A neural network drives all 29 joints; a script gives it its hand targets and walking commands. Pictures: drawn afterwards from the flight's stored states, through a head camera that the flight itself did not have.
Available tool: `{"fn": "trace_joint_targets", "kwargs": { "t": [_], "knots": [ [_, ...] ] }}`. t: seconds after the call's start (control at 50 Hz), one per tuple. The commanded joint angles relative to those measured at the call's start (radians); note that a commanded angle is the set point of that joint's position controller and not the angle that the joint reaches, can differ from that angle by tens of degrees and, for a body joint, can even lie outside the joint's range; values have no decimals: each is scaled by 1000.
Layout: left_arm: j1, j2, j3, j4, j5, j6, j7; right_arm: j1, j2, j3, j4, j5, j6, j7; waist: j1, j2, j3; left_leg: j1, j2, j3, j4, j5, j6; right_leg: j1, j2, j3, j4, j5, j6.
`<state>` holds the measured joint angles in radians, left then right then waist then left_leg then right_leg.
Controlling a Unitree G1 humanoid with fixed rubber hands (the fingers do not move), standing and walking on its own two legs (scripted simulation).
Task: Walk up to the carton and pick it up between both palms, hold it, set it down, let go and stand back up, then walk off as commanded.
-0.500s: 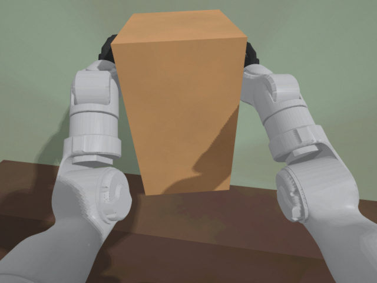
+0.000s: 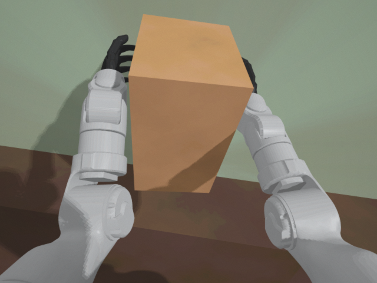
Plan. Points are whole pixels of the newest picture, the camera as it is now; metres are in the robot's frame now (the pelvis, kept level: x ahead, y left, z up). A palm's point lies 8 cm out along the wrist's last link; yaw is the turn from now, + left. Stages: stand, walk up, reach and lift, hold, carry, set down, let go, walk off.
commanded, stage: set down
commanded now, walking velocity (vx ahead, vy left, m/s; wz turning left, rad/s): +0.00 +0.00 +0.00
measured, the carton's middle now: (179, 112) +0.39 -0.02 +0.24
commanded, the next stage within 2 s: none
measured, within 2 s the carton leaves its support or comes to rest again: neither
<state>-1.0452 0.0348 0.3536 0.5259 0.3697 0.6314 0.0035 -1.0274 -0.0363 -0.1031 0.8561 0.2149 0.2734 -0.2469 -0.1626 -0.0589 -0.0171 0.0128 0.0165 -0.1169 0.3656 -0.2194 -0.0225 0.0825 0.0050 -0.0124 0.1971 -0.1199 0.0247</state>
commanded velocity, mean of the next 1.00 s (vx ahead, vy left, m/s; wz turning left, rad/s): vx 0.00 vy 0.00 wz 0.00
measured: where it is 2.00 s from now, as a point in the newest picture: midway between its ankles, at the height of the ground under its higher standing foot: outside the picture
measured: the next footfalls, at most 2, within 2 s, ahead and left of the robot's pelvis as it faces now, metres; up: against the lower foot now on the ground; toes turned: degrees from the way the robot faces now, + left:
none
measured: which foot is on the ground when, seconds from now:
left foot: down 0.00-1.00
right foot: down 0.00-1.00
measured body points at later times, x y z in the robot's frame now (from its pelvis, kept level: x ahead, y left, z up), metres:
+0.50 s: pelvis +0.00 +0.00 +0.00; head -0.07 +0.03 +0.45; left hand +0.42 +0.08 +0.29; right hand +0.38 -0.18 +0.25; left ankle +0.00 +0.13 -0.75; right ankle +0.01 -0.14 -0.75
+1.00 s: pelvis +0.00 +0.00 +0.00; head -0.05 +0.03 +0.45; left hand +0.44 +0.06 +0.25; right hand +0.38 -0.20 +0.21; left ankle +0.00 +0.13 -0.75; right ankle +0.01 -0.14 -0.75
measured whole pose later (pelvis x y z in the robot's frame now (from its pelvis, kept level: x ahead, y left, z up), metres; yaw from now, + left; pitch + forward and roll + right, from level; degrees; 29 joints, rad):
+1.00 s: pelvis +0.00 +0.00 +0.00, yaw -2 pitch -7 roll -1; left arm -1.02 -0.02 0.38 0.72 0.39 0.45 0.03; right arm -0.92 0.01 -0.23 0.89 0.06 0.16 -0.21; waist -0.18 -0.05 -0.01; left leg -0.02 0.02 -0.07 0.33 -0.20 -0.02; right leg 0.01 0.00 -0.01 0.22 -0.11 0.03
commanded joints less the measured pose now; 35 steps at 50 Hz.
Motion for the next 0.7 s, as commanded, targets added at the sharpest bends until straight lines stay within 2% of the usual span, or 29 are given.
{"fn": "trace_joint_targets", "kwargs": {
  "t": [0.0,0.02,0.06,0.1,0.12,0.14,0.16,0.18,0.2,0.22,0.24,0.26,0.28,0.32,0.38,0.4,0.42,0.44,0.46,0.48,0.5,0.52,0.54,0.56,0.58,0.6,0.62,0.66,0.68],
  "knots": [
    [-628,-637,-360,-69,-152,-46,-142,-884,459,219,-346,55,-85,95,-38,140,-438,143,-79,111,2,384,-46,76,97,-111,33,280,19],
    [-646,-659,-375,-104,-155,-58,-140,-913,483,239,-378,60,-95,99,-17,146,-493,167,-74,106,11,418,-50,79,102,-109,33,281,20],
    [-583,-651,-342,-6,-134,-40,-136,-910,466,240,-359,62,-83,100,-19,107,-399,128,-81,113,-3,356,-35,63,96,-105,25,270,23],
    [-589,-652,-328,-30,-132,-47,-134,-899,505,253,-366,61,-87,104,3,107,-430,130,-85,116,-6,356,-31,76,100,-108,29,271,24],
    [-593,-647,-330,-29,-127,-50,-136,-906,493,251,-366,59,-89,107,-1,118,-456,138,-83,116,-6,344,-28,73,96,-104,30,274,24],
    [-594,-642,-317,-21,-123,-57,-129,-878,512,237,-338,39,-86,104,-1,78,-413,108,-84,118,-10,300,-18,71,88,-106,30,251,32],
    [-564,-628,-296,46,-116,-51,-136,-881,505,245,-344,38,-83,104,6,55,-384,92,-85,123,-24,264,-10,63,90,-105,26,237,33],
    [-560,-620,-273,65,-110,-57,-140,-884,507,224,-318,24,-82,104,16,50,-361,65,-84,130,-38,211,-6,66,86,-100,24,203,32],
    [-578,-618,-262,73,-96,-58,-141,-886,511,214,-305,7,-86,108,12,62,-350,64,-84,127,-54,191,1,55,85,-102,21,183,34],
    [-537,-613,-255,101,-96,-58,-143,-848,496,187,-266,-6,-88,111,-1,48,-315,62,-78,124,-54,190,-2,51,90,-107,14,182,32],
    [-542,-617,-239,116,-96,-66,-149,-894,501,179,-300,-10,-102,113,15,38,-331,57,-78,133,-52,191,3,45,90,-104,19,183,36],
    [-548,-608,-238,119,-89,-71,-150,-860,507,170,-262,-21,-97,117,9,42,-310,56,-81,129,-60,179,1,44,90,-100,13,175,35],
    [-550,-615,-232,134,-90,-75,-150,-887,503,170,-282,-31,-108,115,9,16,-328,50,-80,134,-61,177,8,55,86,-104,20,187,40],
    [-549,-627,-242,106,-86,-89,-143,-839,495,156,-255,-33,-117,118,-4,53,-354,89,-73,127,-51,220,-3,36,91,-105,26,223,36],
    [-507,-619,-218,175,-75,-94,-142,-843,481,146,-238,-46,-126,123,0,45,-315,82,-69,129,-55,214,0,29,87,-108,12,210,33],
    [-531,-622,-224,166,-77,-99,-143,-828,485,124,-209,-54,-127,125,-23,59,-303,85,-70,128,-59,200,-3,23,89,-110,8,189,29],
    [-537,-626,-227,161,-77,-101,-145,-830,476,105,-219,-64,-133,123,-17,66,-310,78,-69,127,-59,183,-7,19,92,-117,9,166,30],
    [-574,-618,-230,146,-88,-107,-143,-824,492,118,-217,-60,-136,126,-13,47,-321,75,-70,130,-58,178,1,33,86,-111,9,178,35],
    [-551,-622,-234,156,-86,-111,-143,-839,494,126,-242,-56,-146,125,-12,54,-347,84,-70,127,-55,208,-2,29,90,-114,11,200,33],
    [-575,-636,-262,130,-97,-126,-138,-835,492,127,-250,-56,-153,129,-28,67,-388,102,-72,126,-40,232,-10,32,92,-117,23,232,34],
    [-578,-665,-284,95,-106,-130,-128,-836,487,131,-261,-52,-163,128,-26,108,-407,131,-67,122,-33,257,-23,8,91,-117,21,235,28],
    [-561,-634,-265,130,-96,-126,-125,-827,486,134,-243,-40,-154,124,-25,102,-388,128,-67,123,-29,259,-18,5,91,-112,17,234,27],
    [-551,-639,-260,156,-94,-126,-129,-851,480,133,-270,-45,-156,125,-20,89,-401,114,-73,130,-34,244,-14,16,89,-110,15,243,33],
    [-547,-635,-262,135,-97,-129,-128,-828,493,133,-262,-59,-158,129,-24,58,-381,91,-74,122,-35,235,-5,39,88,-115,23,243,36],
    [-554,-623,-246,180,-90,-131,-134,-830,483,108,-233,-63,-152,128,-28,67,-353,77,-76,131,-53,183,-6,27,84,-110,16,221,37],
    [-570,-630,-251,138,-94,-142,-130,-828,496,116,-239,-69,-153,128,-20,60,-374,81,-73,129,-58,178,-1,23,81,-110,25,224,44],
    [-576,-646,-257,124,-92,-145,-126,-808,498,109,-234,-66,-158,134,-21,80,-397,96,-69,126,-53,186,-9,13,82,-112,26,224,39],
    [-565,-652,-257,159,-96,-147,-121,-823,486,97,-225,-74,-170,140,-23,111,-378,115,-65,130,-49,195,-17,-12,85,-120,21,195,27],
    [-529,-633,-235,192,-77,-147,-123,-799,472,86,-202,-83,-166,139,-25,84,-354,90,-66,129,-53,188,-8,5,85,-116,18,202,32]
  ]
}}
